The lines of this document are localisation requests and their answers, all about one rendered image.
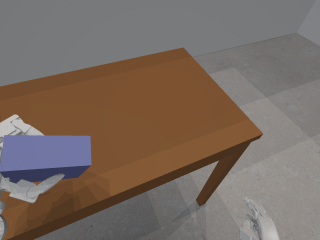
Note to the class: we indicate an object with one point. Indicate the sponge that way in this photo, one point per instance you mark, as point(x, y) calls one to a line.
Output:
point(35, 158)

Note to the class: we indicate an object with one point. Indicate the robot right hand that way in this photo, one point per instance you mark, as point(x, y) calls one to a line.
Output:
point(262, 229)

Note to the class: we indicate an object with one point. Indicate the robot left hand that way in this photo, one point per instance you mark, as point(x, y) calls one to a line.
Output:
point(23, 190)

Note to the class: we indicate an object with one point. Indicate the table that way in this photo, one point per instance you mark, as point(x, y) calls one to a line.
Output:
point(151, 119)

